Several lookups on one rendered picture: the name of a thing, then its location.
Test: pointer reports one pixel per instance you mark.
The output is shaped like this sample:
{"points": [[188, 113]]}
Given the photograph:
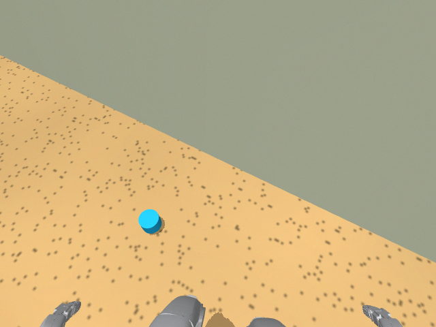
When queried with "left robot hand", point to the left robot hand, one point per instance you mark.
{"points": [[61, 314]]}

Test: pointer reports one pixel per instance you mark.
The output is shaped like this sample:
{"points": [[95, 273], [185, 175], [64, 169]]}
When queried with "tin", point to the tin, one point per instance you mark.
{"points": [[150, 221]]}

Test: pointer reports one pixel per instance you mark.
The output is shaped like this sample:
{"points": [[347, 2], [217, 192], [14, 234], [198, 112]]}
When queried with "right robot hand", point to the right robot hand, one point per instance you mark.
{"points": [[380, 317]]}

